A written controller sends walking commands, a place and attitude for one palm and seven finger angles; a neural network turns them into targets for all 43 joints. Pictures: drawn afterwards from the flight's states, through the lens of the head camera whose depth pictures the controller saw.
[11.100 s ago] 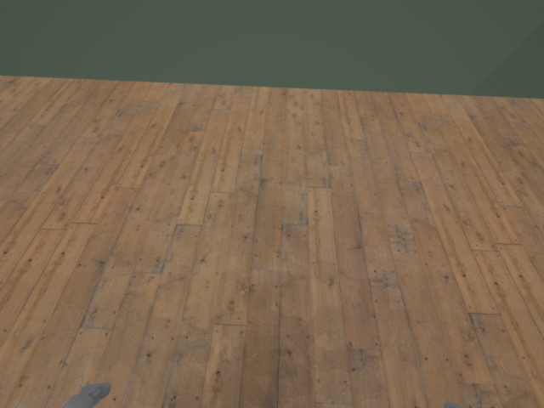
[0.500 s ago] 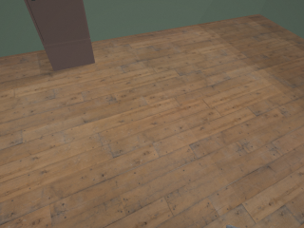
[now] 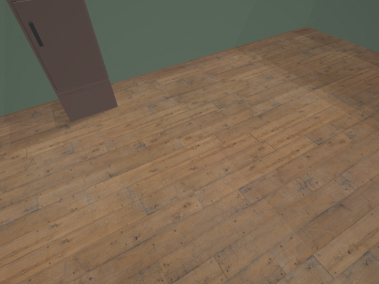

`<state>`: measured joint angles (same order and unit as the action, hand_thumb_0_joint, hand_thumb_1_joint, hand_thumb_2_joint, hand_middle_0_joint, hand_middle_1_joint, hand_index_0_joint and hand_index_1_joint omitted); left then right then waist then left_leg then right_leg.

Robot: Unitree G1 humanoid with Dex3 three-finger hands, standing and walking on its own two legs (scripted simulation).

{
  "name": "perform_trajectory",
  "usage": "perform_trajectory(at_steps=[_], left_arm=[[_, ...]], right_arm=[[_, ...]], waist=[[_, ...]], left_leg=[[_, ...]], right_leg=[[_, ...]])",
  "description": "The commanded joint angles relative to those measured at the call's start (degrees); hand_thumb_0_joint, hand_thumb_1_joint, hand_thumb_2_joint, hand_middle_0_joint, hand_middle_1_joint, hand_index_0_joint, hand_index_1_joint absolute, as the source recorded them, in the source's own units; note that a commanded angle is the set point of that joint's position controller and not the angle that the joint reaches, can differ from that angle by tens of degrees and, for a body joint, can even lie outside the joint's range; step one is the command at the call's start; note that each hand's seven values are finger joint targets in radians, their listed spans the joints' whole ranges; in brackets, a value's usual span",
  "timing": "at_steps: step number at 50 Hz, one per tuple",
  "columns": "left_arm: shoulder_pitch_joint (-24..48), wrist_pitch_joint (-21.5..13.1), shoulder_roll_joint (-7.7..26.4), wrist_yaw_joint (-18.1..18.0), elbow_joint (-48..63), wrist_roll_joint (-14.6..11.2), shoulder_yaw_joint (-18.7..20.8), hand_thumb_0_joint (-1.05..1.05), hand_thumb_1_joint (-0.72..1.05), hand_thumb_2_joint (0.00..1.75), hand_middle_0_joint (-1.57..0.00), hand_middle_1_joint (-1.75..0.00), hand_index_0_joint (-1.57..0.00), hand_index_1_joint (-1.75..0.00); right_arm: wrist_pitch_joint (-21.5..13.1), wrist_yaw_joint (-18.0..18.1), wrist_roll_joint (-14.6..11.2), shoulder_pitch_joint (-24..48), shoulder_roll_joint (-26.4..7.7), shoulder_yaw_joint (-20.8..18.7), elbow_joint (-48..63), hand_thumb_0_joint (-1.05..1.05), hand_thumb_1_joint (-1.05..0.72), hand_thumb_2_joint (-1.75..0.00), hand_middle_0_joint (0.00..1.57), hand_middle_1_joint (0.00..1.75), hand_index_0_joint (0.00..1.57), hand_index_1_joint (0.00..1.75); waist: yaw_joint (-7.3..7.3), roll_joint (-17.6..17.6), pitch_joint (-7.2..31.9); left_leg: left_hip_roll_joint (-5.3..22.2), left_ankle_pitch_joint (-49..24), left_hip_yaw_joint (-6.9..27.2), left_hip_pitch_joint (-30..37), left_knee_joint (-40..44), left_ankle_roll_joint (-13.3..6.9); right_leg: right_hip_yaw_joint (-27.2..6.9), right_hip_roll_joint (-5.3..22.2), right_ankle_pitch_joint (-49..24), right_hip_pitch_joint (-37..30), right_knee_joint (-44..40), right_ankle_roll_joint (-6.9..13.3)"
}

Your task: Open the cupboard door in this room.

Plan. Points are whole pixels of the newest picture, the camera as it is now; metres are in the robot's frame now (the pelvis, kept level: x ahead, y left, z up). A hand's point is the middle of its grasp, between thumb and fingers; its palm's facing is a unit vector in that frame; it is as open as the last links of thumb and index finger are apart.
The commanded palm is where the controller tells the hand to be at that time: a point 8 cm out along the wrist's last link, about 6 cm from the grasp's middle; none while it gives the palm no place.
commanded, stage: turn or walk to find it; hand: left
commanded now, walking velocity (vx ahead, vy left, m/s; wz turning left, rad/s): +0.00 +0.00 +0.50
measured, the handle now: (35, 33) +1.47 +1.02 -0.04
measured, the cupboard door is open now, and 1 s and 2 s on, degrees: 0 0 0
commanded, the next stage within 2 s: none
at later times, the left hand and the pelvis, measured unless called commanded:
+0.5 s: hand out of the picture +0.01 +0.23 -0.17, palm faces +0.24 -0.95 -0.22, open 7.4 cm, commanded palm none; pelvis -0.04 +0.02 +0.00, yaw +12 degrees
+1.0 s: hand out of the picture -0.12 +0.11 -0.14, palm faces +0.49 -0.82 -0.30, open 7.4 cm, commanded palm none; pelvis -0.03 -0.06 +0.01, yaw +27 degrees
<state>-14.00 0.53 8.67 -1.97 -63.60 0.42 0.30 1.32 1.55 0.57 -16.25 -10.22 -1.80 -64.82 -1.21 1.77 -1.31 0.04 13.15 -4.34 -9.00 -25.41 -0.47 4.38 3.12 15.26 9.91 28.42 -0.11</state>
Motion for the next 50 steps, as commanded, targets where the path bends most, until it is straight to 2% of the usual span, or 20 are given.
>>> perform_trajectory(at_steps=[1, 8, 12, 13, 14, 15, 16, 18, 21, 30, 33, 35, 36, 37, 38, 39, 40, 42, 45, 50], left_arm=[[-1.32, -0.28, 8.64, -0.34, 2.84, -0.13, 2.06, 0.00, 0.90, 0.90, -0.20, -0.30, -0.20, -0.30], [1.58, 0.18, 10.59, -0.66, 6.83, 0.81, 4.47, 0.00, 0.90, 0.90, -0.20, -0.30, -0.20, -0.30], [2.63, 0.07, 10.43, -0.53, 7.84, 0.79, 5.06, 0.00, 0.90, 0.90, -0.20, -0.30, -0.20, -0.30], [2.63, 0.45, 9.27, -0.32, 8.29, 0.41, 4.87, 0.00, 0.90, 0.90, -0.20, -0.30, -0.20, -0.30], [2.13, 0.92, 6.30, 0.08, 9.33, -0.18, 4.47, 0.00, 0.90, 0.90, -0.20, -0.30, -0.20, -0.30], [5.22, 1.17, 5.55, 0.21, 10.96, -0.04, 3.97, 0.00, 0.90, 0.90, -0.20, -0.30, -0.20, -0.30], [5.96, 1.59, 6.14, 0.06, 10.55, 0.42, 4.21, 0.00, 0.90, 0.90, -0.20, -0.30, -0.20, -0.30], [6.20, 1.63, 6.54, 0.47, 10.23, 0.73, 4.53, 0.00, 0.90, 0.90, -0.20, -0.30, -0.20, -0.30], [5.48, 0.90, 6.32, 0.82, 9.81, 0.56, 4.29, 0.00, 0.90, 0.90, -0.20, -0.30, -0.20, -0.30], [8.07, 1.03, 6.76, 0.47, 13.49, 0.07, 3.93, 0.00, 0.90, 0.90, -0.20, -0.30, -0.20, -0.30], [3.56, 0.90, 7.37, 0.45, 13.07, -0.18, 4.06, 0.00, 0.90, 0.90, -0.20, -0.30, -0.20, -0.30], [-2.80, 0.51, 8.81, 0.61, 11.53, -0.06, 4.65, 0.00, 0.90, 0.90, -0.20, -0.30, -0.20, -0.30], [-6.91, 0.10, 11.90, 0.61, 10.96, 0.78, 5.51, 0.00, 0.90, 0.90, -0.20, -0.30, -0.20, -0.30], [-7.16, -0.10, 17.73, 0.27, 12.15, 2.00, 6.49, 0.00, 0.90, 0.90, -0.20, -0.30, -0.20, -0.30], [-2.90, -0.13, 17.61, 0.00, 13.85, 0.71, 5.61, 0.00, 0.90, 0.90, -0.20, -0.30, -0.20, -0.30], [2.54, -1.02, 16.22, -0.07, 15.06, 0.79, 5.92, 0.00, 0.90, 0.90, -0.20, -0.30, -0.20, -0.30], [3.80, -1.49, 15.31, -0.01, 15.15, 0.60, 5.71, 0.00, 0.90, 0.90, -0.20, -0.30, -0.20, -0.30], [4.49, -2.94, 11.24, 0.43, 14.15, 0.41, 4.27, 0.00, 0.90, 0.90, -0.20, -0.30, -0.20, -0.30], [-1.47, -3.30, 9.39, 0.62, 11.86, 0.28, 3.47, 0.00, 0.90, 0.90, -0.20, -0.30, -0.20, -0.30], [-9.37, -3.01, 8.45, 0.22, 8.61, 0.65, 2.78, 0.00, 0.90, 0.90, -0.20, -0.30, -0.20, -0.30]], right_arm=[[-0.74, -0.47, 0.30, -2.27, -3.08, -0.10, 1.82, 0.00, -0.90, -0.90, 0.20, 0.30, 0.20, 0.30], [1.00, -0.92, 0.53, -3.17, -2.88, -1.96, 4.29, 0.00, -0.90, -0.90, 0.20, 0.30, 0.20, 0.30], [0.29, -1.19, 0.16, -5.89, -1.61, -2.05, 4.90, 0.00, -0.90, -0.90, 0.20, 0.30, 0.20, 0.30], [-0.28, -1.18, 0.31, -7.80, -2.59, -2.16, 4.84, 0.00, -0.90, -0.90, 0.20, 0.30, 0.20, 0.30], [-0.85, -1.01, 0.74, -9.01, -6.60, -2.80, 5.17, 0.00, -0.90, -0.90, 0.20, 0.30, 0.20, 0.30], [-0.89, -0.60, 1.09, -9.78, -9.46, -3.49, 5.39, 0.00, -0.90, -0.90, 0.20, 0.30, 0.20, 0.30], [-0.88, -0.36, 1.07, -8.49, -9.49, -3.69, 5.33, 0.00, -0.90, -0.90, 0.20, 0.30, 0.20, 0.30], [-1.19, 0.02, 0.97, -4.59, -8.77, -3.39, 7.21, 0.00, -0.90, -0.90, 0.20, 0.30, 0.20, 0.30], [-1.78, 0.24, 0.92, -2.79, -8.81, -3.24, 8.31, 0.00, -0.90, -0.90, 0.20, 0.30, 0.20, 0.30], [-0.51, -0.59, 1.14, -1.58, -11.64, -4.64, 10.83, 0.00, -0.90, -0.90, 0.20, 0.30, 0.20, 0.30], [0.13, -1.06, 1.25, 2.21, -12.36, -5.18, 12.82, 0.00, -0.90, -0.90, 0.20, 0.30, 0.20, 0.30], [0.61, -1.35, 0.97, 4.96, -11.90, -5.29, 14.14, 0.00, -0.90, -0.90, 0.20, 0.30, 0.20, 0.30], [1.00, -1.51, 0.77, 5.60, -9.21, -5.15, 15.13, 0.00, -0.90, -0.90, 0.20, 0.30, 0.20, 0.30], [1.06, -1.62, 0.58, 6.14, -4.64, -4.22, 17.19, 0.00, -0.90, -0.90, 0.20, 0.30, 0.20, 0.30], [1.17, -2.15, 1.37, 9.83, -8.89, -4.90, 18.04, 0.00, -0.90, -0.90, 0.20, 0.30, 0.20, 0.30], [1.65, -2.81, 1.56, 7.67, -9.50, -5.25, 17.63, 0.00, -0.90, -0.90, 0.20, 0.30, 0.20, 0.30], [2.05, -2.96, 1.68, 5.71, -8.93, -5.29, 16.42, 0.00, -0.90, -0.90, 0.20, 0.30, 0.20, 0.30], [1.83, -3.67, 2.06, 2.52, -8.07, -4.83, 13.64, 0.00, -0.90, -0.90, 0.20, 0.30, 0.20, 0.30], [1.68, -3.73, 1.29, 1.61, -6.92, -4.33, 12.24, 0.00, -0.90, -0.90, 0.20, 0.30, 0.20, 0.30], [2.06, -3.15, 1.06, 5.87, -7.08, -3.56, 12.69, 0.00, -0.90, -0.90, 0.20, 0.30, 0.20, 0.30]], waist=[[1.40, -6.49, -5.42], [1.57, -9.90, -3.49], [-0.01, -5.62, -0.78], [-0.77, -0.13, -0.45], [-1.12, 14.02, -1.13], [-2.01, 17.51, -2.52], [-1.81, 12.86, -0.42], [-0.56, 9.79, -0.92], [-0.06, 3.47, 2.22], [-1.77, 7.48, 3.75], [0.27, 8.50, 4.41], [3.24, 6.16, 5.22], [5.06, -2.24, 5.19], [6.00, -21.43, 1.41], [5.39, -15.65, -3.68], [1.61, -14.38, -5.06], [0.31, -13.91, -4.91], [-1.54, -9.18, -5.36], [0.05, -9.41, -3.34], [2.91, -11.55, -3.37]], left_leg=[[3.59, -0.92, 5.14, -5.65, 1.55, 0.16], [3.43, 11.75, 2.58, -10.75, -19.99, 1.19], [4.31, 6.52, 1.64, -6.24, -9.50, 1.69], [5.81, 0.91, 6.20, -3.76, -1.27, 0.49], [14.42, -5.19, 22.12, -3.62, 6.59, -3.68], [20.78, -7.65, 29.77, -4.97, 12.37, -8.55], [20.13, -1.59, 28.65, -6.80, 13.21, -9.08], [16.83, 1.28, 26.39, -7.04, 12.39, -7.86], [14.48, -9.83, 21.96, -0.95, 9.28, -8.10], [13.20, -14.24, 25.86, 0.69, 6.99, -9.51], [10.46, -10.72, 25.37, -4.64, 6.05, -7.70], [6.76, 2.17, 23.31, -13.65, 4.07, -4.47], [1.23, 15.13, 18.07, -23.50, -5.31, -1.18], [-6.37, 20.51, 8.36, -37.04, -24.58, 2.84], [-1.69, 16.73, 11.19, -34.42, -35.25, 2.07], [-0.17, 11.48, 12.16, -32.72, -39.83, 1.75], [0.28, 9.66, 11.01, -31.53, -43.71, 1.99], [1.02, 1.79, 8.74, -29.95, -45.77, 3.01], [0.52, -1.83, 6.46, -29.99, -45.97, 4.29], [2.00, 0.34, 6.15, -30.30, -42.35, 5.24]], right_leg=[[-7.16, 8.42, 5.97, 5.13, -10.00, 2.19], [-9.75, 17.78, 7.48, 8.30, -13.70, 8.50], [-2.65, 16.67, -3.67, 7.71, -2.66, 6.06], [1.14, 12.85, -0.67, 10.62, 4.44, 3.03], [5.52, 4.55, 8.70, 17.34, 16.16, -1.53], [3.28, 1.14, 17.83, 20.25, 27.25, -2.75], [-1.52, 2.26, 16.40, 18.33, 32.76, -1.70], [-3.51, 2.65, 11.17, 21.37, 36.46, -2.04], [-3.76, 2.24, 8.01, 22.04, 35.38, -3.16], [-4.07, -0.25, 11.77, 15.97, 20.22, -3.94], [-2.51, -1.98, 8.21, 7.51, 9.59, -3.33], [-1.05, -2.03, 1.34, -4.99, -2.06, -2.76], [-7.52, 4.89, 9.49, -12.79, -10.50, -0.58], [-30.35, 21.56, 27.93, -12.75, -20.30, 5.12], [-33.13, 26.23, 32.94, 2.65, -24.86, 6.41], [-29.57, 23.78, 33.20, 7.40, -26.24, 5.43], [-28.70, 22.12, 33.31, 7.72, -25.99, 4.01], [-13.61, 14.88, 16.09, 5.57, -21.50, 1.60], [-4.58, 11.72, 2.01, -1.50, -17.88, 1.38], [-4.15, 14.14, -8.69, -6.17, -15.22, 3.79]])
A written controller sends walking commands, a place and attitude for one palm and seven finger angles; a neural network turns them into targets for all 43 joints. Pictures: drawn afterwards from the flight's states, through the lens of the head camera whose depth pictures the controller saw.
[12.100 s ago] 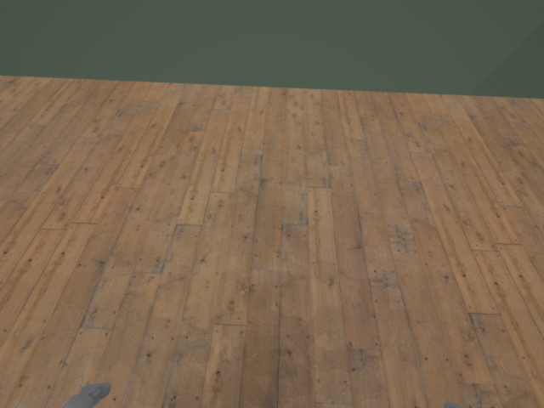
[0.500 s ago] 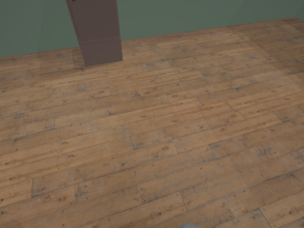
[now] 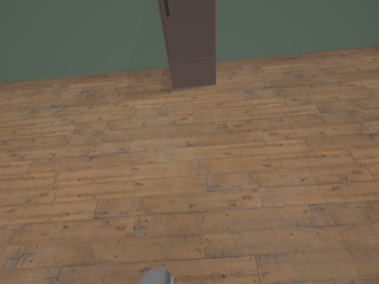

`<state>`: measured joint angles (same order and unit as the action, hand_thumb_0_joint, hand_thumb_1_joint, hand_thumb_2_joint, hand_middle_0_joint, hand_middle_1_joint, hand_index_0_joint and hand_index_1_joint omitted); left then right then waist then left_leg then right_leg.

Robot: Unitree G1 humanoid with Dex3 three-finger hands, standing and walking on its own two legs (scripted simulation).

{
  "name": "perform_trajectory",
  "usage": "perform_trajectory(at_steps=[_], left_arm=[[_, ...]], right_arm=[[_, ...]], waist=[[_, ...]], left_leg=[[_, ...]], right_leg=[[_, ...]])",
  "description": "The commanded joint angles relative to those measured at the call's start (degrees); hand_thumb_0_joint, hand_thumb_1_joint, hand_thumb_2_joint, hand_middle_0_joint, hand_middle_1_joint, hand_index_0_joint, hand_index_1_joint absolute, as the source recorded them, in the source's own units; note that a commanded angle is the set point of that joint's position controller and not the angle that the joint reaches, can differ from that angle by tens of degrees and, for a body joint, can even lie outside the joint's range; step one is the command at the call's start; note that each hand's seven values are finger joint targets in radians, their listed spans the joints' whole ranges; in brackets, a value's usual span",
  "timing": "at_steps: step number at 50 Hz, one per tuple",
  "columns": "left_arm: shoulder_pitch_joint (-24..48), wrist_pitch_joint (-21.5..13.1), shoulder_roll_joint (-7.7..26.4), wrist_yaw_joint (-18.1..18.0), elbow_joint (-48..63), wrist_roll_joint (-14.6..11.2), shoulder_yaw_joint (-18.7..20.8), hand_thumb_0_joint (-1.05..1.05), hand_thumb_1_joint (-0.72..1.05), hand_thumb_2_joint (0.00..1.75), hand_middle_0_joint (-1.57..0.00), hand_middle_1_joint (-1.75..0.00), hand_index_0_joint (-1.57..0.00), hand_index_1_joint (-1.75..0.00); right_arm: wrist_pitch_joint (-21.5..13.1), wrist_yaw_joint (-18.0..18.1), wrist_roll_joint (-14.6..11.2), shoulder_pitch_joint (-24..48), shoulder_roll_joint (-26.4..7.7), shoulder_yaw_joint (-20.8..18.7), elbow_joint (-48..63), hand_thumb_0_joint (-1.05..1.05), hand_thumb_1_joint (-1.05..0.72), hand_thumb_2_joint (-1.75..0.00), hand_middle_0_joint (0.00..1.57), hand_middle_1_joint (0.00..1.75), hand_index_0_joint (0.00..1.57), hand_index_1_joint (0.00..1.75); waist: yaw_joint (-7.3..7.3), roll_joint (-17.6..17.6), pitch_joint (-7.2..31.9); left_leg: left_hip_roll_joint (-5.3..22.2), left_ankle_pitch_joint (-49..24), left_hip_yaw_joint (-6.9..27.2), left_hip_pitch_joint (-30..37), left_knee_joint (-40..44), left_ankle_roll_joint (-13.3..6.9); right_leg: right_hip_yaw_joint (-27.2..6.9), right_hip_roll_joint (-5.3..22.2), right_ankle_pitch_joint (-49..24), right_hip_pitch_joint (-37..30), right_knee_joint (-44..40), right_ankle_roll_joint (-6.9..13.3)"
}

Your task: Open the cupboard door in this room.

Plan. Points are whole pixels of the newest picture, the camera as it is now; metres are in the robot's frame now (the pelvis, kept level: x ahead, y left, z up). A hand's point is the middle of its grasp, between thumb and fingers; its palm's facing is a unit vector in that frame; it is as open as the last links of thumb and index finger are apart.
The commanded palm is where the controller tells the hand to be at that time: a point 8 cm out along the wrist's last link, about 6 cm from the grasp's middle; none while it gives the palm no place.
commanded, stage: turn or walk to find it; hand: left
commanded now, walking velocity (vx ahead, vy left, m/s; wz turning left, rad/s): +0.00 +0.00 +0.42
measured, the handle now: (166, 4) +1.83 +0.26 -0.05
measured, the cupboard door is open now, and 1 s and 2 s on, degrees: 0 0 0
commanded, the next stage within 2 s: stand and wait in 1.32 s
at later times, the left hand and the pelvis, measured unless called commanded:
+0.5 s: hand out of the picture +0.04 +0.27 -0.19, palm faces +0.27 -0.94 -0.22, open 7.4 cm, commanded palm none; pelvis +0.03 +0.06 -0.01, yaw +12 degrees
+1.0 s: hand out of the picture +0.04 +0.20 -0.15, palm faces +0.41 -0.86 -0.29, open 7.4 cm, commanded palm none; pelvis +0.05 -0.01 -0.01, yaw +25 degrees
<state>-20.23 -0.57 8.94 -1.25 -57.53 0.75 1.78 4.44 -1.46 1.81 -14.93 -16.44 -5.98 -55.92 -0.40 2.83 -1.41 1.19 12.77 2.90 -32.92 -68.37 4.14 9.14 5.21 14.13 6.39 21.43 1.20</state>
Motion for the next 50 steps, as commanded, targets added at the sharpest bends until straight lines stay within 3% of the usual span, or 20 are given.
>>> perform_trajectory(at_steps=[1, 9, 11, 12, 13, 14, 15, 17, 20, 22, 31, 35, 36, 37, 38, 39, 40, 42, 43, 50], left_arm=[[-2.96, -1.88, 8.77, -0.65, 2.43, 0.51, 1.51, 0.00, 0.90, 0.90, -0.20, -0.30, -0.20, -0.30], [-5.66, -0.53, 11.51, -0.83, 0.35, 1.29, 2.61, 0.00, 0.90, 0.90, -0.20, -0.30, -0.20, -0.30], [-4.14, -0.34, 11.88, -0.78, 0.37, 0.96, 2.94, 0.00, 0.90, 0.90, -0.20, -0.30, -0.20, -0.30], [-3.39, -0.17, 11.77, -0.70, 0.54, 0.47, 2.91, 0.00, 0.90, 0.90, -0.20, -0.30, -0.20, -0.30], [-3.76, -0.05, 10.01, -0.51, 1.53, 0.00, 2.64, 0.00, 0.90, 0.90, -0.20, -0.30, -0.20, -0.30], [-3.90, 0.06, 6.66, -0.27, 3.26, -0.37, 1.60, 0.00, 0.90, 0.90, -0.20, -0.30, -0.20, -0.30], [-0.60, 0.92, 7.75, -0.85, 4.27, -0.02, 1.44, 0.00, 0.90, 0.90, -0.20, -0.30, -0.20, -0.30], [2.95, 1.60, 7.06, -0.84, 3.82, 0.05, 1.87, 0.00, 0.90, 0.90, -0.20, -0.30, -0.20, -0.30], [3.79, 1.55, 7.62, 0.16, 3.06, 0.13, 2.39, 0.00, 0.90, 0.90, -0.20, -0.30, -0.20, -0.30], [3.60, 1.83, 7.31, 0.20, 3.17, 0.16, 2.41, 0.00, 0.90, 0.90, -0.20, -0.30, -0.20, -0.30], [12.38, 2.15, 7.27, 0.03, 8.47, -0.11, 2.05, 0.00, 0.90, 0.90, -0.20, -0.30, -0.20, -0.30], [7.83, 1.22, 8.39, -0.04, 8.01, -0.41, 2.22, 0.00, 0.90, 0.90, -0.20, -0.30, -0.20, -0.30], [5.93, 0.57, 9.59, -0.12, 7.76, -0.25, 2.51, 0.00, 0.90, 0.90, -0.20, -0.30, -0.20, -0.30], [4.81, -0.11, 13.91, -0.57, 7.56, 0.51, 3.28, 0.00, 0.90, 0.90, -0.20, -0.30, -0.20, -0.30], [3.93, -0.25, 17.91, -0.77, 7.99, 0.87, 3.98, 0.00, 0.90, 0.90, -0.20, -0.30, -0.20, -0.30], [4.34, 0.05, 17.21, -0.85, 8.61, 0.44, 3.53, 0.00, 0.90, 0.90, -0.20, -0.30, -0.20, -0.30], [7.75, -0.26, 14.66, -1.29, 8.95, 0.19, 3.75, 0.00, 0.90, 0.90, -0.20, -0.30, -0.20, -0.30], [12.69, -0.06, 11.86, -0.86, 10.26, -0.02, 2.54, 0.00, 0.90, 0.90, -0.20, -0.30, -0.20, -0.30], [12.78, -0.28, 10.68, -0.66, 10.26, -0.05, 2.12, 0.00, 0.90, 0.90, -0.20, -0.30, -0.20, -0.30], [5.68, -0.62, 11.05, -0.76, 6.92, 0.26, 2.51, 0.00, 0.90, 0.90, -0.20, -0.30, -0.20, -0.30]], right_arm=[[-0.99, -0.02, -0.29, 5.13, -0.81, 0.75, 3.84, 0.00, -0.90, -0.90, 0.20, 0.30, 0.20, 0.30], [-2.57, 0.38, -1.35, 10.52, 1.85, 2.88, 4.29, 0.00, -0.90, -0.90, 0.20, 0.30, 0.20, 0.30], [-3.33, 0.76, -1.28, 7.16, 1.34, 2.78, 3.29, 0.00, -0.90, -0.90, 0.20, 0.30, 0.20, 0.30], [-3.83, 0.86, -1.08, 3.81, -0.31, 2.39, 2.26, 0.00, -0.90, -0.90, 0.20, 0.30, 0.20, 0.30], [-4.56, 1.16, -0.75, -0.04, -4.92, 1.32, 1.51, 0.00, -0.90, -0.90, 0.20, 0.30, 0.20, 0.30], [-4.63, 1.56, -1.08, -3.32, -9.91, 0.03, 0.93, 0.00, -0.90, -0.90, 0.20, 0.30, 0.20, 0.30], [-3.89, 1.76, -1.73, -5.59, -10.89, -0.04, -0.16, 0.00, -0.90, -0.90, 0.20, 0.30, 0.20, 0.30], [-4.14, 2.74, -1.21, -0.31, -7.33, 0.30, 0.47, 0.00, -0.90, -0.90, 0.20, 0.30, 0.20, 0.30], [-4.60, 2.77, -0.95, 4.74, -4.49, 1.27, 2.20, 0.00, -0.90, -0.90, 0.20, 0.30, 0.20, 0.30], [-4.92, 2.63, -0.94, 4.99, -4.56, 1.16, 2.49, 0.00, -0.90, -0.90, 0.20, 0.30, 0.20, 0.30], [-3.98, 2.14, -0.08, 2.97, -5.49, 0.11, 3.58, 0.00, -0.90, -0.90, 0.20, 0.30, 0.20, 0.30], [-3.56, 1.93, -0.34, 4.27, -5.81, -0.20, 4.21, 0.00, -0.90, -0.90, 0.20, 0.30, 0.20, 0.30], [-3.57, 1.80, -0.66, 3.87, -4.66, -0.14, 4.41, 0.00, -0.90, -0.90, 0.20, 0.30, 0.20, 0.30], [-3.67, 1.42, -1.22, 2.17, -1.24, 0.35, 4.80, 0.00, -0.90, -0.90, 0.20, 0.30, 0.20, 0.30], [-3.54, 1.48, -1.18, 3.11, 0.38, 0.73, 6.44, 0.00, -0.90, -0.90, 0.20, 0.30, 0.20, 0.30], [-2.85, 1.57, -0.86, 3.69, -2.03, 0.04, 6.21, 0.00, -0.90, -0.90, 0.20, 0.30, 0.20, 0.30], [-1.92, 1.54, -0.61, 2.31, -2.26, -0.18, 5.08, 0.00, -0.90, -0.90, 0.20, 0.30, 0.20, 0.30], [-1.32, 0.90, -0.41, 0.50, -1.64, -0.23, 2.52, 0.00, -0.90, -0.90, 0.20, 0.30, 0.20, 0.30], [-1.28, 0.65, -0.35, -0.72, -1.10, 0.03, 1.91, 0.00, -0.90, -0.90, 0.20, 0.30, 0.20, 0.30], [-1.09, 0.68, -0.63, 1.85, -0.74, 0.60, 1.64, 0.00, -0.90, -0.90, 0.20, 0.30, 0.20, 0.30]], waist=[[1.79, -12.33, -3.61], [4.27, -17.51, -1.06], [1.98, -16.00, 1.19], [-0.07, -12.25, 3.71], [-1.81, -1.41, 8.54], [-2.79, 13.72, 10.98], [-3.82, 9.46, 11.29], [-2.75, 10.55, 6.09], [-0.35, 5.94, 2.82], [0.28, 4.69, 3.67], [-0.96, 5.96, 1.28], [1.63, 5.35, 3.88], [2.46, 1.80, 5.56], [2.79, -9.60, 7.34], [3.61, -20.43, 6.23], [3.51, -14.40, 5.43], [1.76, -17.40, 4.26], [-0.72, -10.67, -0.44], [-1.21, -10.68, -0.11], [1.14, -11.93, 1.55]], left_leg=[[1.68, 1.77, -1.21, -6.41, 1.81, 0.76], [0.65, 9.01, -8.48, 7.44, 28.00, -1.64], [-0.22, 2.36, -9.87, 14.85, 37.57, -2.34], [-0.17, -5.60, -9.92, 22.74, 45.02, -2.82], [7.51, -20.62, -1.48, 34.72, 46.23, -5.62], [21.40, -48.14, 15.79, 43.47, 43.79, -13.31], [22.95, -49.04, 11.70, 39.19, 43.39, -15.98], [18.88, -40.09, 10.74, 33.13, 45.59, -15.87], [13.46, -35.16, 6.13, 27.24, 46.60, -13.41], [12.58, -33.81, 5.12, 27.05, 47.36, -13.11], [11.85, -25.50, 12.44, 21.41, 47.64, -13.92], [9.08, -22.40, 13.47, 17.34, 42.73, -11.44], [6.27, -16.82, 11.87, 14.68, 39.10, -8.87], [1.03, -1.84, 6.22, 5.56, 30.77, -5.10], [-5.11, 20.54, -0.28, -1.35, 18.28, -2.28], [-3.02, 21.55, 2.02, 1.13, 8.66, -2.64], [-1.69, 18.95, 3.92, 1.11, 3.47, -2.56], [-0.44, 11.57, 2.11, 0.76, -2.57, -1.80], [-0.52, 8.99, 1.30, 0.77, -2.97, -1.41], [1.11, 8.26, -1.10, 0.65, 3.29, 0.68]], right_leg=[[-8.66, 13.36, -8.84, -2.78, -7.88, 3.49], [-3.58, 14.82, -30.98, -3.88, 2.54, 4.81], [-1.05, 13.56, -31.95, -2.77, 7.83, 2.64], [1.15, 12.34, -29.86, 0.02, 14.26, 0.40], [3.26, 8.56, -17.11, 8.65, 24.82, -2.81], [1.29, 2.05, 21.72, 24.10, 36.20, -5.85], [-3.73, 2.47, 25.71, 21.84, 40.71, -4.96], [-6.21, 3.17, 20.35, 24.82, 43.83, -5.65], [-6.64, 2.25, 12.70, 22.44, 43.31, -5.84], [-6.87, 1.68, 10.10, 22.12, 42.48, -6.23], [-6.99, -1.08, 11.24, 16.65, 26.50, -5.98], [-5.90, -2.95, 1.45, 5.25, 9.67, -5.12], [-6.82, -1.24, -4.53, -0.82, 1.20, -4.86], [-16.17, 9.46, -7.86, -9.69, -2.66, -1.96], [-27.93, 22.12, -17.99, -8.65, -3.31, 4.92], [-25.23, 23.29, -18.98, -1.27, -3.26, 8.32], [-22.94, 21.00, -14.77, 2.14, -4.78, 7.74], [-15.09, 14.87, -10.74, 5.37, -4.21, 5.24], [-11.88, 12.66, -13.13, 4.74, -3.49, 4.10], [-8.04, 13.73, -19.33, -2.08, -2.64, 5.10]])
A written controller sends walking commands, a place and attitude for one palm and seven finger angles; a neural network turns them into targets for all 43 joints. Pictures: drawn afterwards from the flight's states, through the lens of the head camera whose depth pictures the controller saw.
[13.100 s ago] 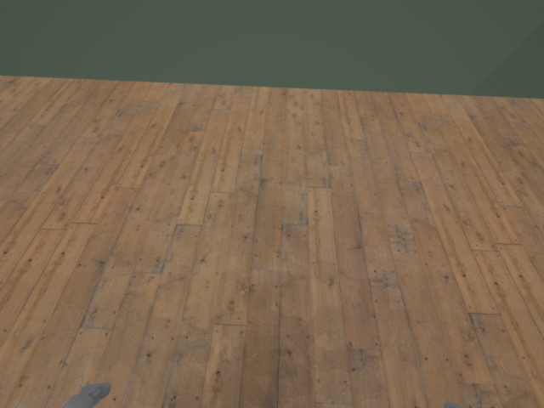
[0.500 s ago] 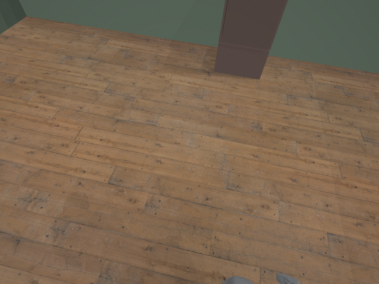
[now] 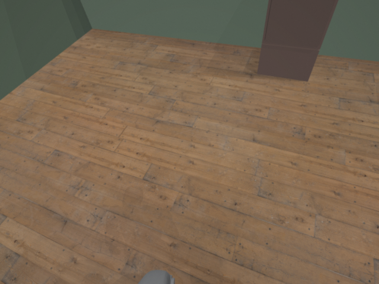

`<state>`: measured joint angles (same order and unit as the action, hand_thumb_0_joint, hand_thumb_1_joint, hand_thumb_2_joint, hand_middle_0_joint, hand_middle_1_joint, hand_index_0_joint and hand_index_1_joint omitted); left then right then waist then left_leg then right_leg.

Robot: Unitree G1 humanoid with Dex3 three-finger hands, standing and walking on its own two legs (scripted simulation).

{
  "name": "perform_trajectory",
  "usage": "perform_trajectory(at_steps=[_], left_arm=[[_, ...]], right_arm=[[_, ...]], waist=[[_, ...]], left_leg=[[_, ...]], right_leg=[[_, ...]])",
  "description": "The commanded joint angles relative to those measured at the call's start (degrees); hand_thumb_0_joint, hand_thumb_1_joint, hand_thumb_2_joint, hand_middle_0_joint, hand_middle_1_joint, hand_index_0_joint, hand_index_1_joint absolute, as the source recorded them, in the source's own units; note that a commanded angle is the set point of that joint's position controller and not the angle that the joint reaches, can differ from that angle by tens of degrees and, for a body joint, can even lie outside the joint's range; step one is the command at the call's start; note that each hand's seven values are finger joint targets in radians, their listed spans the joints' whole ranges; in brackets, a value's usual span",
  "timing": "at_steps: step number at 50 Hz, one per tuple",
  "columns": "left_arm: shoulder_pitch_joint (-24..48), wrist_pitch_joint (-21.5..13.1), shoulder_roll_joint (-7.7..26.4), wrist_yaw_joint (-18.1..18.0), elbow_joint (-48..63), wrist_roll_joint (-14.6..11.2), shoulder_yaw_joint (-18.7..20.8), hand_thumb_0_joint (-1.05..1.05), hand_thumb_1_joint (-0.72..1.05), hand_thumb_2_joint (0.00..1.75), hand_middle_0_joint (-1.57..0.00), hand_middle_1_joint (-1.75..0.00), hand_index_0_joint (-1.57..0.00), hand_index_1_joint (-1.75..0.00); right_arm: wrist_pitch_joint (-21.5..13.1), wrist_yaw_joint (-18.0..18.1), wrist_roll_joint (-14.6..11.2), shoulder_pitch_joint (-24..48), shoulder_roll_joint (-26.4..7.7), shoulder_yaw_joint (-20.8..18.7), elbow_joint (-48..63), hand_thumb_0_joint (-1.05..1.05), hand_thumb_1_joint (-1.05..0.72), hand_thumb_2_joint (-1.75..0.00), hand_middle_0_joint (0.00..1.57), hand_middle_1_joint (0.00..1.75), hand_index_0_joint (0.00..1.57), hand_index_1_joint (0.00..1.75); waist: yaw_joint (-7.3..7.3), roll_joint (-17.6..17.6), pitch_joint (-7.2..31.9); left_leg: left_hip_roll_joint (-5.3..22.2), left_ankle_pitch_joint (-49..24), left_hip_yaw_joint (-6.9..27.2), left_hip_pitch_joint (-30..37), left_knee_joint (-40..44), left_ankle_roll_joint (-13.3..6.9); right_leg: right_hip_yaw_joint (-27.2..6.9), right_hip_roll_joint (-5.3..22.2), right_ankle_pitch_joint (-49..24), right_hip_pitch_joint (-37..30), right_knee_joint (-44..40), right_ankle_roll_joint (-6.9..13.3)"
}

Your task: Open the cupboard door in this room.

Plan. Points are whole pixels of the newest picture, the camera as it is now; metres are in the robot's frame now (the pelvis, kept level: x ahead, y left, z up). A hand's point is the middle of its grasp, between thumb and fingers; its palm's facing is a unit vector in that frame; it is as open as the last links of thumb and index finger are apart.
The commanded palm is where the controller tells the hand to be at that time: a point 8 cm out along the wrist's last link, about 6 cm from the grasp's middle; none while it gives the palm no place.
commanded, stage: turn or walk to find it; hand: left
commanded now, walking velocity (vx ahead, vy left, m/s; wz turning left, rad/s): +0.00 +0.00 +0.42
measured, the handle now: out of the picture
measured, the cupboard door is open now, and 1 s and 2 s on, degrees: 0 0 0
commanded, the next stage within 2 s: stand and wait in 0.32 s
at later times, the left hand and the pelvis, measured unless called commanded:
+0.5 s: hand out of the picture -0.02 +0.27 -0.18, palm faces +0.25 -0.94 -0.23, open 7.4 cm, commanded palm none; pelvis -0.01 +0.06 +0.00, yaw +11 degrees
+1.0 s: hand out of the picture +0.00 +0.23 -0.17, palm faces +0.09 -0.97 -0.23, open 7.4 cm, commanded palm none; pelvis -0.03 +0.04 +0.00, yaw +2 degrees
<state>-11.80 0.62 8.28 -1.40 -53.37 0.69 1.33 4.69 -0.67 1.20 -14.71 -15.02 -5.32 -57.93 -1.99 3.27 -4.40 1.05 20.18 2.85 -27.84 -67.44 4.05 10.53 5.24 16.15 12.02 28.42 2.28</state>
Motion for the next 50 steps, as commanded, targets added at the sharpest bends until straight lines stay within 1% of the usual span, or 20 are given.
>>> perform_trajectory(at_steps=[1, 8, 10, 12, 13, 14, 15, 18, 21, 26, 30, 34, 35, 36, 37, 38, 39, 44, 47, 50], left_arm=[[-4.06, -1.77, 12.11, -0.56, 2.28, 0.47, 3.03, 0.00, 0.90, 0.90, -0.20, -0.30, -0.20, -0.30], [-6.69, -0.95, 14.77, -0.42, -0.22, 1.14, 3.87, 0.00, 0.90, 0.90, -0.20, -0.30, -0.20, -0.30], [-5.13, -0.74, 15.18, -0.35, -0.46, 1.04, 4.07, 0.00, 0.90, 0.90, -0.20, -0.30, -0.20, -0.30], [-3.71, -0.24, 14.68, -0.20, -0.29, 0.43, 4.06, 0.00, 0.90, 0.90, -0.20, -0.30, -0.20, -0.30], [-4.23, 0.25, 12.58, -0.02, 0.49, -0.07, 3.71, 0.00, 0.90, 0.90, -0.20, -0.30, -0.20, -0.30], [-2.67, 0.61, 8.90, 0.21, 2.60, -0.22, 2.58, 0.00, 0.90, 0.90, -0.20, -0.30, -0.20, -0.30], [0.47, 1.20, 10.27, -0.04, 3.35, 0.25, 2.32, 0.00, 0.90, 0.90, -0.20, -0.30, -0.20, -0.30], [0.54, 1.62, 10.40, 0.45, 0.75, 0.35, 2.81, 0.00, 0.90, 0.90, -0.20, -0.30, -0.20, -0.30], [-3.61, 1.07, 9.45, 0.76, -1.85, 0.35, 2.35, 0.00, 0.90, 0.90, -0.20, -0.30, -0.20, -0.30], [-2.16, 1.15, 8.25, 0.18, -2.34, 0.13, 1.42, 0.00, 0.90, 0.90, -0.20, -0.30, -0.20, -0.30], [-1.43, 0.57, 6.08, 0.11, -3.00, 0.11, 0.08, 0.00, 0.90, 0.90, -0.20, -0.30, -0.20, -0.30], [-5.36, 0.56, 7.45, 0.22, -4.78, 0.29, 0.99, 0.00, 0.90, 0.90, -0.20, -0.30, -0.20, -0.30], [-6.16, 0.19, 9.35, 0.15, -4.99, 0.42, 1.43, 0.00, 0.90, 0.90, -0.20, -0.30, -0.20, -0.30], [-6.10, -0.20, 11.99, -0.07, -4.92, 0.78, 2.00, 0.00, 0.90, 0.90, -0.20, -0.30, -0.20, -0.30], [-5.67, -0.23, 14.60, 0.09, -4.54, 0.61, 2.54, 0.00, 0.90, 0.90, -0.20, -0.30, -0.20, -0.30], [-5.97, -0.15, 14.73, 0.08, -4.01, 0.49, 3.04, 0.00, 0.90, 0.90, -0.20, -0.30, -0.20, -0.30], [-4.59, 0.04, 14.01, -0.12, -3.67, 0.52, 3.44, 0.00, 0.90, 0.90, -0.20, -0.30, -0.20, -0.30], [-1.00, 0.36, 13.10, -0.05, -1.28, 0.74, 4.42, 0.00, 0.90, 0.90, -0.20, -0.30, -0.20, -0.30], [-2.38, 0.54, 13.95, 0.20, -1.30, 0.80, 4.98, 0.00, 0.90, 0.90, -0.20, -0.30, -0.20, -0.30], [-0.96, 0.82, 14.50, 0.42, -0.91, 0.75, 5.35, 0.00, 0.90, 0.90, -0.20, -0.30, -0.20, -0.30]], right_arm=[[-1.41, -0.08, -0.02, 2.76, -1.96, 0.22, 3.83, 0.00, -0.90, -0.90, 0.20, 0.30, 0.20, 0.30], [-2.42, 0.11, -0.83, 7.44, -0.81, 1.52, 5.27, 0.00, -0.90, -0.90, 0.20, 0.30, 0.20, 0.30], [-2.69, 0.18, -0.92, 5.65, -1.12, 1.45, 5.21, 0.00, -0.90, -0.90, 0.20, 0.30, 0.20, 0.30], [-3.45, 0.06, -0.68, 2.15, -2.67, 1.22, 4.41, 0.00, -0.90, -0.90, 0.20, 0.30, 0.20, 0.30], [-4.02, 0.16, -0.41, 0.17, -6.88, 0.31, 4.28, 0.00, -0.90, -0.90, 0.20, 0.30, 0.20, 0.30], [-4.03, 0.53, -0.12, -1.77, -12.08, -0.85, 4.38, 0.00, -0.90, -0.90, 0.20, 0.30, 0.20, 0.30], [-3.45, 0.68, -0.23, -3.08, -13.13, -0.88, 3.62, 0.00, -0.90, -0.90, 0.20, 0.30, 0.20, 0.30], [-3.90, 1.94, -0.01, 4.98, -8.10, 0.63, 5.02, 0.00, -0.90, -0.90, 0.20, 0.30, 0.20, 0.30], [-5.03, 2.18, -0.46, 5.65, -6.08, 1.41, 5.09, 0.00, -0.90, -0.90, 0.20, 0.30, 0.20, 0.30], [-5.50, 2.39, -0.55, 2.51, -4.65, 1.67, 2.95, 0.00, -0.90, -0.90, 0.20, 0.30, 0.20, 0.30], [-5.73, 2.62, -0.09, 1.26, -3.87, 1.60, 0.61, 0.00, -0.90, -0.90, 0.20, 0.30, 0.20, 0.30], [-5.04, 2.72, -0.54, 1.81, -3.86, 1.08, -0.19, 0.00, -0.90, -0.90, 0.20, 0.30, 0.20, 0.30], [-4.93, 2.56, -0.81, 1.68, -2.88, 1.10, -0.26, 0.00, -0.90, -0.90, 0.20, 0.30, 0.20, 0.30], [-4.78, 2.54, -1.03, 1.54, -0.52, 1.42, 0.65, 0.00, -0.90, -0.90, 0.20, 0.30, 0.20, 0.30], [-4.27, 2.42, -1.03, 2.67, 0.73, 1.75, 1.72, 0.00, -0.90, -0.90, 0.20, 0.30, 0.20, 0.30], [-3.34, 2.65, -0.78, 4.95, 0.00, 1.60, 2.29, 0.00, -0.90, -0.90, 0.20, 0.30, 0.20, 0.30], [-2.84, 2.62, -0.64, 5.67, -0.91, 1.18, 2.59, 0.00, -0.90, -0.90, 0.20, 0.30, 0.20, 0.30], [-3.17, 2.15, -0.63, 3.28, -0.42, 0.89, 1.97, 0.00, -0.90, -0.90, 0.20, 0.30, 0.20, 0.30], [-3.52, 2.29, -0.69, 4.63, -0.21, 1.08, 3.10, 0.00, -0.90, -0.90, 0.20, 0.30, 0.20, 0.30], [-4.10, 2.67, -0.94, 2.26, -0.37, 1.11, 3.32, 0.00, -0.90, -0.90, 0.20, 0.30, 0.20, 0.30]], waist=[[3.24, -12.41, 4.86], [5.06, -14.93, 5.90], [3.64, -14.98, 6.06], [0.96, -10.19, 7.44], [-0.20, 1.24, 8.81], [-1.34, 15.56, 7.16], [-2.11, 9.62, 6.49], [0.80, 8.28, 3.02], [2.45, 4.36, 6.45], [1.98, 3.52, 5.65], [1.41, 4.58, 5.33], [3.35, 2.68, 3.77], [3.60, -1.21, 3.88], [3.02, -10.25, 2.83], [3.03, -16.75, 0.71], [4.75, -18.89, 0.65], [4.68, -19.81, -0.93], [3.03, -10.14, 3.88], [4.39, -11.60, 6.12], [3.13, -12.87, 7.93]], left_leg=[[1.26, 1.96, -1.69, -4.19, 4.59, 0.85], [0.94, 6.45, -6.48, 4.36, 22.49, -0.79], [1.04, 3.41, -7.37, 8.86, 28.41, -1.37], [1.48, -8.54, -7.21, 19.02, 41.71, -2.38], [8.63, -16.12, 3.28, 26.05, 46.46, -5.35], [20.90, -32.90, 18.54, 27.83, 49.76, -11.62], [23.09, -31.82, 16.49, 23.10, 49.59, -14.47], [15.65, -26.85, 10.45, 19.12, 49.74, -13.35], [12.06, -35.51, 4.46, 23.78, 48.37, -12.25], [12.83, -40.35, 4.55, 24.62, 48.67, -13.20], [12.69, -36.91, 2.57, 24.48, 47.52, -12.81], [11.55, -25.39, 0.58, 17.74, 42.82, -9.48], [9.45, -19.40, -1.11, 14.73, 39.30, -7.04], [4.91, -8.57, -5.20, 8.92, 33.69, -4.47], [0.99, 5.57, -8.30, 5.79, 29.03, -2.74], [1.31, 11.73, -5.95, 7.00, 22.11, -2.74], [1.85, 11.26, -3.93, 5.59, 16.93, -3.16], [1.73, 6.21, -4.05, 3.84, 14.99, -2.05], [1.23, 5.56, -4.95, 5.43, 21.18, -1.49], [0.55, 3.09, -5.33, 9.58, 30.12, -1.48]], right_leg=[[-9.12, 13.91, -24.02, -8.91, -8.94, 4.27], [-7.43, 16.38, -29.76, -8.58, -5.03, 6.18], [-6.64, 16.76, -25.74, -5.65, -3.47, 5.11], [-2.45, 14.39, -18.36, 0.27, 3.09, 0.73], [0.69, 9.10, -6.26, 8.79, 12.66, -3.01], [0.63, 2.18, 20.11, 20.24, 24.09, -6.75], [-4.72, 2.40, 20.87, 17.93, 30.22, -5.79], [-8.91, 2.30, 11.34, 19.16, 35.23, -6.03], [-8.98, 0.87, 6.30, 17.91, 35.70, -6.69], [-9.44, 0.44, 6.34, 15.15, 28.92, -7.17], [-8.49, -0.35, 7.63, 8.02, 12.50, -6.05], [-7.11, -1.54, -5.39, -1.45, -1.55, -5.12], [-11.29, 0.91, -11.30, -4.57, -5.42, -3.94], [-21.32, 8.25, -18.86, -6.40, -7.14, -0.66], [-26.77, 14.90, -22.83, -3.62, -9.86, 4.46], [-29.35, 15.54, -19.03, 1.14, -13.07, 8.41], [-30.20, 14.01, -13.47, 3.50, -14.45, 9.68], [-24.24, 9.04, -14.48, -1.40, -10.58, 7.60], [-25.87, 8.16, -16.06, -2.75, -9.17, 7.65], [-27.08, 7.33, -19.07, -2.23, -6.26, 6.88]])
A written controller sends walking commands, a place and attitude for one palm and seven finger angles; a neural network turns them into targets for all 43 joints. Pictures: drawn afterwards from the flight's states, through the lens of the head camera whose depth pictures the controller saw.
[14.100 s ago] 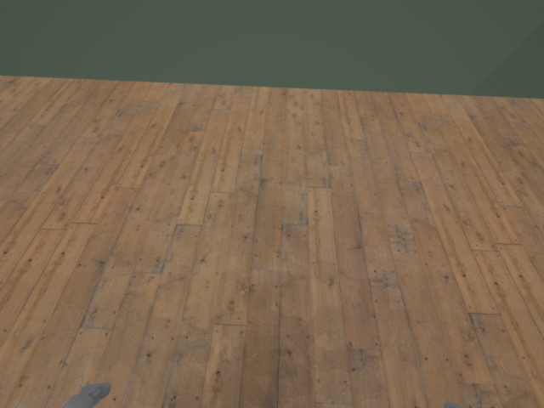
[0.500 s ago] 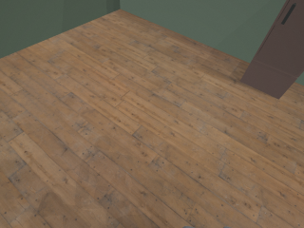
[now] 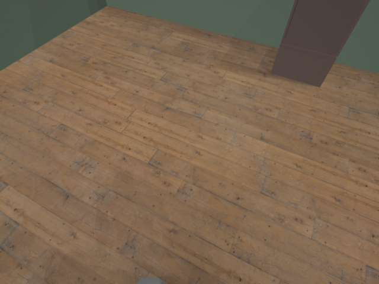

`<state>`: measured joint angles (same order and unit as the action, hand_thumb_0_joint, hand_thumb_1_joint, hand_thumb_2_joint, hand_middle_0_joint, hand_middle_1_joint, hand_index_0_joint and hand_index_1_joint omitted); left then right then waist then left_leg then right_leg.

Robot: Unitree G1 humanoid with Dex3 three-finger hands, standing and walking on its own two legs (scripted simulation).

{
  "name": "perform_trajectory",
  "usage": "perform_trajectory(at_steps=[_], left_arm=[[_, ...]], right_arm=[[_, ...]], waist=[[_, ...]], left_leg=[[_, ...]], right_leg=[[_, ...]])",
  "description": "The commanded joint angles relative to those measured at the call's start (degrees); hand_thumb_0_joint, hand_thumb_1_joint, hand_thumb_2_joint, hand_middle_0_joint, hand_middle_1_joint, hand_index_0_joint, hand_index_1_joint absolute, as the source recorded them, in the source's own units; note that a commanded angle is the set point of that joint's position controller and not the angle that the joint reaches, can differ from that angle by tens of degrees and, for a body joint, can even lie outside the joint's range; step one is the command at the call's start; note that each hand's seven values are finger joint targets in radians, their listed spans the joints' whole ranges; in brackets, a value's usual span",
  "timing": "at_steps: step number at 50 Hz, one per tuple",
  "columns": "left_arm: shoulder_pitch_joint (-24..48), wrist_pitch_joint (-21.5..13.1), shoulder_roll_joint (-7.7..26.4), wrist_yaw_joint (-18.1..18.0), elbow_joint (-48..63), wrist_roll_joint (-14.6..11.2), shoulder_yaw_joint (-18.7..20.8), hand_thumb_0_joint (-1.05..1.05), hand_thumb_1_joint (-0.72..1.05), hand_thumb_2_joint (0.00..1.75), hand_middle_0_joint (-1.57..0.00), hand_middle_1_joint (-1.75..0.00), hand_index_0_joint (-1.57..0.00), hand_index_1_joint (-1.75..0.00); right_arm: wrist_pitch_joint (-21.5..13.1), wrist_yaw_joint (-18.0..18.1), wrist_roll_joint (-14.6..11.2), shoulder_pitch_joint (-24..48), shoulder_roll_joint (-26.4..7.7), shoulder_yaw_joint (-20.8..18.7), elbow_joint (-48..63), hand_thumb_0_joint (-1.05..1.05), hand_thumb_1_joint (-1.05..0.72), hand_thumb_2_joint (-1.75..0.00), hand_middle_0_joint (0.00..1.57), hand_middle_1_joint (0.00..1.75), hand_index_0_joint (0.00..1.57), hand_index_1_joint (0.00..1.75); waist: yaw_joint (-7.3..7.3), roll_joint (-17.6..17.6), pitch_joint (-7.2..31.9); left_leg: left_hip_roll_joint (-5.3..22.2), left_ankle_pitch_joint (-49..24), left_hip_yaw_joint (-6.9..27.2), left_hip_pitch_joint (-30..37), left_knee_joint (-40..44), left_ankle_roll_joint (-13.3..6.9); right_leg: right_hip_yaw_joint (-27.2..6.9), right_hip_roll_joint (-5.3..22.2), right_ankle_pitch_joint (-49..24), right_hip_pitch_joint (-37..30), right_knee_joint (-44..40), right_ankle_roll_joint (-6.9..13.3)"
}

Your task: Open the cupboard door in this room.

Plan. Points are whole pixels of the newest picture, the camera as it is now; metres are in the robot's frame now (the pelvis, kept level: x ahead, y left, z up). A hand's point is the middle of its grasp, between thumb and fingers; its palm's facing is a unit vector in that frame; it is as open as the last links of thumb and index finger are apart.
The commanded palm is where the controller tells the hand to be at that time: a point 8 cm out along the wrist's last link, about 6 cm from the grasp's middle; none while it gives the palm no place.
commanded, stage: turn or walk to find it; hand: left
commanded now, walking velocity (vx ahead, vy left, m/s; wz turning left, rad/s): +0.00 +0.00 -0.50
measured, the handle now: out of the picture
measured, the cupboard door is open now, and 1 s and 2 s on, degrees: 0 0 0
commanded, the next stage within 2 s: stand and wait in 0.32 s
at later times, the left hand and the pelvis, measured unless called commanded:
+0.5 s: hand (132, 269) +0.16 +0.15 -0.15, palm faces -0.25 -0.93 -0.27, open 7.4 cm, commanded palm none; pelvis +0.01 -0.02 -0.01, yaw -14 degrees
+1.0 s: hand out of the picture +0.11 +0.13 -0.18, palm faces -0.19 -0.97 -0.18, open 7.3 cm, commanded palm none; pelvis +0.05 -0.04 +0.00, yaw -14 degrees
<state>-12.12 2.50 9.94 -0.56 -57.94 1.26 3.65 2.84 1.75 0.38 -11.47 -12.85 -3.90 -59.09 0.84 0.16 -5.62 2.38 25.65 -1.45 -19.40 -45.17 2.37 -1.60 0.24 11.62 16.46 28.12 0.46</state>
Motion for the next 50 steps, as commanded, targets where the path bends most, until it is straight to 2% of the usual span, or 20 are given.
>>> perform_trajectory(at_steps=[1, 3, 4, 5, 6, 9, 16, 20, 23, 24, 25, 26, 27, 31, 38, 40, 42, 44, 45, 50], left_arm=[[0.39, -0.83, 12.90, -0.32, 4.01, 0.07, 3.05, 0.00, 0.90, 0.90, -0.20, -0.30, -0.20, -0.30], [2.80, -0.37, 10.38, -0.18, 5.37, -0.65, 2.47, 0.00, 0.90, 0.90, -0.20, -0.30, -0.20, -0.30], [1.70, -0.11, 7.09, 0.32, 6.53, -1.13, 1.81, 0.00, 0.90, 0.90, -0.20, -0.30, -0.20, -0.30], [2.50, 0.19, 7.09, 0.44, 6.80, -0.59, 1.72, 0.00, 0.90, 0.90, -0.20, -0.30, -0.20, -0.30], [2.30, 0.69, 8.40, 0.55, 6.71, -0.15, 2.28, 0.00, 0.90, 0.90, -0.20, -0.30, -0.20, -0.30], [1.68, 1.03, 8.38, 1.79, 5.59, 0.41, 2.66, 0.00, 0.90, 0.90, -0.20, -0.30, -0.20, -0.30], [7.52, -0.77, 5.96, 3.24, 8.31, 0.39, 1.19, 0.00, 0.90, 0.90, -0.20, -0.30, -0.20, -0.30], [6.50, -1.78, 3.92, 2.74, 7.67, 0.11, 0.04, 0.00, 0.90, 0.90, -0.20, -0.30, -0.20, -0.30], [-3.61, -3.22, 5.64, 2.06, 3.55, 0.17, 0.22, 0.00, 0.90, 0.90, -0.20, -0.30, -0.20, -0.30], [-8.86, -4.04, 10.82, 1.16, 1.69, 0.52, 1.11, 0.00, 0.90, 0.90, -0.20, -0.30, -0.20, -0.30], [-11.22, -4.27, 15.58, 0.39, 0.57, -0.03, 1.75, 0.00, 0.90, 0.90, -0.20, -0.30, -0.20, -0.30], [-11.22, -4.08, 14.82, -0.14, 0.73, -0.67, 1.17, 0.00, 0.90, 0.90, -0.20, -0.30, -0.20, -0.30], [-6.99, -4.53, 13.57, -0.46, 1.09, -0.52, 1.26, 0.00, 0.90, 0.90, -0.20, -0.30, -0.20, -0.30], [2.28, -4.08, 8.39, -0.83, 2.21, -0.40, -0.46, 0.00, 0.90, 0.90, -0.20, -0.30, -0.20, -0.30], [0.24, -4.09, 7.78, -0.99, -0.73, -0.42, -0.75, 0.00, 0.90, 0.90, -0.20, -0.30, -0.20, -0.30], [0.99, -3.93, 7.21, -1.09, -1.58, -0.83, -0.98, 0.00, 0.90, 0.90, -0.20, -0.30, -0.20, -0.30], [-1.19, -3.63, 4.81, -1.03, -2.15, -1.29, -1.67, 0.00, 0.90, 0.90, -0.20, -0.30, -0.20, -0.30], [-2.70, -3.06, 3.65, -1.25, -3.03, -1.03, -2.05, 0.00, 0.90, 0.90, -0.20, -0.30, -0.20, -0.30], [-2.76, -2.67, 3.68, -1.18, -4.03, -0.98, -2.11, 0.00, 0.90, 0.90, -0.20, -0.30, -0.20, -0.30], [-5.00, -2.96, 4.44, -1.27, -6.10, -0.97, -2.70, 0.00, 0.90, 0.90, -0.20, -0.30, -0.20, -0.30]], right_arm=[[-2.48, 0.41, -0.14, -2.97, -2.53, -0.26, 3.93, 0.00, -0.90, -0.90, 0.20, 0.30, 0.20, 0.30], [-3.55, 0.86, -0.13, -7.92, -4.86, -0.56, 2.61, 0.00, -0.90, -0.90, 0.20, 0.30, 0.20, 0.30], [-3.94, 0.90, 0.60, -6.74, -9.80, -1.43, 3.55, 0.00, -0.90, -0.90, 0.20, 0.30, 0.20, 0.30], [-3.32, 0.76, 0.59, -5.20, -12.23, -1.98, 5.14, 0.00, -0.90, -0.90, 0.20, 0.30, 0.20, 0.30], [-3.03, 0.45, 1.01, -2.21, -11.21, -1.66, 6.28, 0.00, -0.90, -0.90, 0.20, 0.30, 0.20, 0.30], [-3.42, 0.55, 1.42, 1.20, -8.30, -0.81, 7.34, 0.00, -0.90, -0.90, 0.20, 0.30, 0.20, 0.30], [-5.30, -0.23, 1.52, -9.07, -8.64, -1.74, 3.87, 0.00, -0.90, -0.90, 0.20, 0.30, 0.20, 0.30], [-4.88, -0.55, 1.69, -8.17, -8.67, -1.47, 2.69, 0.00, -0.90, -0.90, 0.20, 0.30, 0.20, 0.30], [-4.42, -0.72, 1.08, -6.96, -7.48, -1.01, 1.88, 0.00, -0.90, -0.90, 0.20, 0.30, 0.20, 0.30], [-4.53, -1.04, 0.40, -7.25, -3.83, -0.22, 2.32, 0.00, -0.90, -0.90, 0.20, 0.30, 0.20, 0.30], [-4.18, -1.22, 0.43, -4.19, -0.51, 1.03, 4.82, 0.00, -0.90, -0.90, 0.20, 0.30, 0.20, 0.30], [-3.20, -0.71, 0.39, -2.21, -2.37, 0.87, 5.35, 0.00, -0.90, -0.90, 0.20, 0.30, 0.20, 0.30], [-2.80, -0.62, 0.41, -3.64, -1.81, 0.84, 3.98, 0.00, -0.90, -0.90, 0.20, 0.30, 0.20, 0.30], [-2.07, -0.76, 0.56, -8.44, -0.20, 1.20, -0.94, 0.00, -0.90, -0.90, 0.20, 0.30, 0.20, 0.30], [-2.60, -0.47, 0.42, -6.96, 0.97, 1.82, -1.65, 0.00, -0.90, -0.90, 0.20, 0.30, 0.20, 0.30], [-3.16, -0.42, 0.41, -8.79, 1.09, 1.96, -3.02, 0.00, -0.90, -0.90, 0.20, 0.30, 0.20, 0.30], [-4.52, -0.14, 0.43, -9.16, -1.48, 1.95, -3.92, 0.00, -0.90, -0.90, 0.20, 0.30, 0.20, 0.30], [-4.32, 0.23, 0.32, -6.63, -2.56, 1.90, -3.67, 0.00, -0.90, -0.90, 0.20, 0.30, 0.20, 0.30], [-4.22, 0.30, 0.11, -5.02, -2.21, 1.93, -4.15, 0.00, -0.90, -0.90, 0.20, 0.30, 0.20, 0.30], [-3.79, 0.26, -0.09, -4.89, -1.16, 2.41, -4.21, 0.00, -0.90, -0.90, 0.20, 0.30, 0.20, 0.30]], waist=[[-0.62, -9.86, 9.82], [-3.29, -2.78, 11.49], [-2.74, 12.36, 10.10], [-2.72, 17.02, 7.38], [-1.92, 13.13, 5.70], [-0.12, 9.83, 1.66], [-4.00, 7.14, 1.23], [-3.60, 8.12, 2.29], [1.07, 4.17, 7.49], [3.33, -7.29, 10.89], [4.24, -19.11, 9.08], [4.64, -12.68, 9.29], [2.60, -14.05, 7.78], [-1.65, -7.49, 4.87], [-0.67, -6.86, 6.11], [-1.78, -5.43, 6.65], [-1.16, 2.56, 8.28], [-0.03, 3.85, 5.22], [0.10, 8.86, 4.04], [-0.15, 3.55, 0.92]], left_leg=[[-1.44, -5.61, -1.73, 4.57, 12.64, 0.25], [2.79, -12.34, 1.25, 17.33, 24.76, -0.77], [15.40, -12.86, 15.29, 21.11, 30.75, -4.66], [23.05, -13.81, 18.91, 14.09, 32.18, -8.66], [23.04, -8.95, 17.20, 7.48, 32.66, -10.95], [16.56, -5.61, 8.29, 6.54, 32.63, -9.17], [19.02, -1.84, 6.05, 17.01, 34.82, -10.33], [17.26, -18.80, 0.26, 14.33, 28.69, -9.80], [11.55, -22.42, -6.43, 9.13, 14.12, -4.56], [8.28, -10.62, -8.86, -1.93, 3.68, -1.67], [2.81, 11.05, -8.40, -13.41, -6.41, 0.45], [4.00, 11.21, -1.81, -10.69, -9.66, 0.06], [4.88, 8.00, -0.08, -9.80, -11.14, 0.00], [4.38, -1.40, -0.63, -3.76, -8.34, 0.80], [2.89, -6.95, -2.13, 2.20, 8.38, 0.95], [2.80, -15.52, -2.32, 8.39, 17.38, 0.82], [7.20, -31.36, 1.96, 14.71, 21.95, -1.08], [9.51, -30.42, 2.67, 11.24, 22.33, -3.40], [9.18, -28.80, 3.36, 9.90, 24.06, -3.63], [6.70, -26.64, 2.87, 8.82, 25.32, -2.97]], right_leg=[[-14.43, 11.09, -14.77, -5.07, -4.28, 7.39], [-10.69, 6.12, -7.38, 4.49, 2.66, 3.15], [-4.19, -1.12, 7.06, 15.22, 13.70, -0.13], [0.09, -1.26, 20.43, 15.63, 24.71, -1.95], [-1.56, -0.09, 19.78, 13.41, 31.75, -2.12], [0.14, 1.33, 13.21, 16.23, 38.60, -2.92], [3.82, 5.32, 10.38, 20.77, 27.62, -3.07], [8.39, 3.20, 13.83, 9.46, 12.32, -2.94], [9.41, 1.71, -1.35, -8.25, -5.23, -2.08], [-1.03, 11.31, -8.20, -20.21, -7.92, 0.45], [-14.67, 22.68, -21.72, -22.23, -9.19, 5.55], [-14.21, 24.16, -25.56, -16.98, -9.36, 9.54], [-12.47, 22.01, -24.26, -13.38, -10.26, 9.94], [-1.50, 15.74, -22.56, -6.26, -10.16, 7.57], [-1.09, 14.19, -22.01, -7.45, -8.73, 8.17], [0.20, 12.39, -17.55, -5.91, -6.44, 6.00], [2.18, 7.73, -12.49, -3.36, -3.01, 1.78], [3.00, 5.64, -4.51, -4.75, -5.68, 0.05], [3.47, 5.78, -3.26, -5.51, -5.51, -0.54], [4.07, 7.35, -5.64, -7.02, -7.27, -0.51]])
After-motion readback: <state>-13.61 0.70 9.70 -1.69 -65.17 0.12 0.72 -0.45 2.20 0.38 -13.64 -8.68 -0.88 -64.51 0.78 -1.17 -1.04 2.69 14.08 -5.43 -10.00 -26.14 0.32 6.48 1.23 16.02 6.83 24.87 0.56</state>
